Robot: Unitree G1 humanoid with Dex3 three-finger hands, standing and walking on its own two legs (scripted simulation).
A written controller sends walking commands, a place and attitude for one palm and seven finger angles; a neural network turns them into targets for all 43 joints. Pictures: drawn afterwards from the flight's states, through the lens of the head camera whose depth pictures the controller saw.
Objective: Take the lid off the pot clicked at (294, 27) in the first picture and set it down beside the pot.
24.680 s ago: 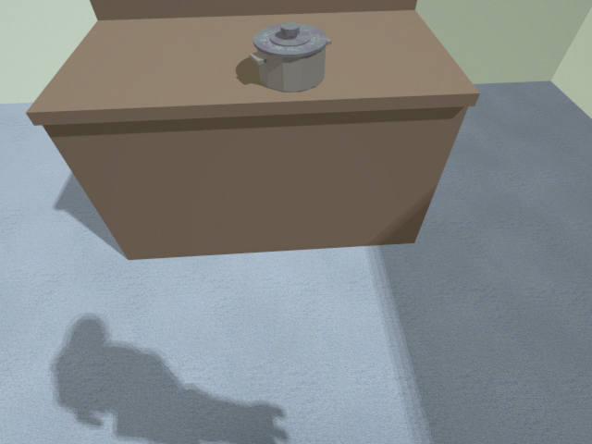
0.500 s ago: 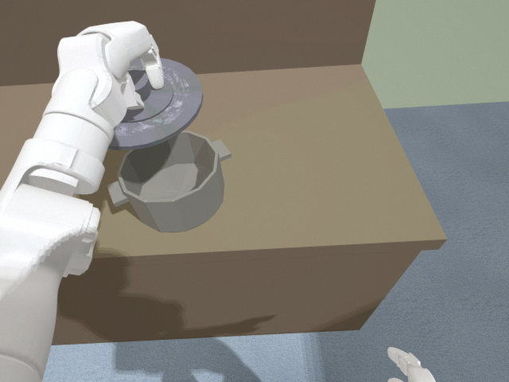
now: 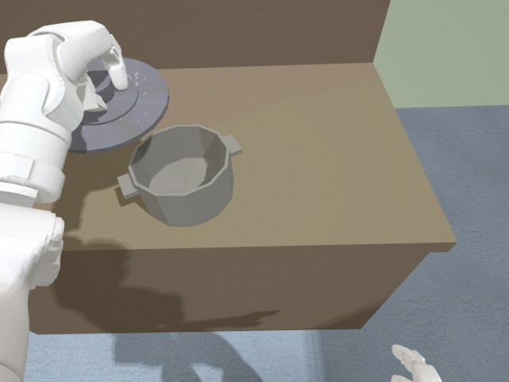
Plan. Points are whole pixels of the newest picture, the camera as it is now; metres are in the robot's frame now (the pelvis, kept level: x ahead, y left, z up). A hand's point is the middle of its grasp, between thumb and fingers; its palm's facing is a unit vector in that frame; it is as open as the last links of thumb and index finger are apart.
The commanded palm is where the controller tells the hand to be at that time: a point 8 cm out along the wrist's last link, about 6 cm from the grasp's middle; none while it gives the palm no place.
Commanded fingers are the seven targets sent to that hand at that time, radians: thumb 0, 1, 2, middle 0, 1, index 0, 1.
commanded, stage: move the lid sideways beside the pot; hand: left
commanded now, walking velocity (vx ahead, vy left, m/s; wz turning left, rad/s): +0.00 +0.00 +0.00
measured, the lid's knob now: (94, 86) +0.49 +0.24 +0.22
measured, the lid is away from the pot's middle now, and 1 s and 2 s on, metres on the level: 0.09 0.21 0.22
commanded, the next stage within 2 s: lower the lid onto the table in 1.28 s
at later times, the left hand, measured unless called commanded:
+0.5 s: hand (60, 85) +0.46 +0.27 +0.24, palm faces -0.25 -0.07 -0.96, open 7.5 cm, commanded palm +0.45 +0.28 +0.31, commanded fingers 0.00 0.53 1.09 -0.77 -1.05 -0.90 -1.08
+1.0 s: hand (9, 99) +0.45 +0.34 +0.23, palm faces -0.29 -0.09 -0.95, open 7.5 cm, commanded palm +0.46 +0.34 +0.31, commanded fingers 0.00 0.53 1.09 -0.77 -1.05 -0.90 -1.08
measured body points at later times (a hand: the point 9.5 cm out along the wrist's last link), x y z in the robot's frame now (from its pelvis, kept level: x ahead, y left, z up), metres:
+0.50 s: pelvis +0.00 +0.01 +0.00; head +0.04 -0.01 +0.45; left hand +0.47 +0.27 +0.29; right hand +0.08 -0.26 -0.13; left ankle +0.01 +0.08 -0.74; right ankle -0.02 -0.14 -0.74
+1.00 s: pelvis +0.00 +0.00 +0.00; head +0.06 -0.01 +0.45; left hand +0.46 +0.34 +0.28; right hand +0.10 -0.27 -0.12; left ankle +0.01 +0.08 -0.74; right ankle -0.02 -0.14 -0.74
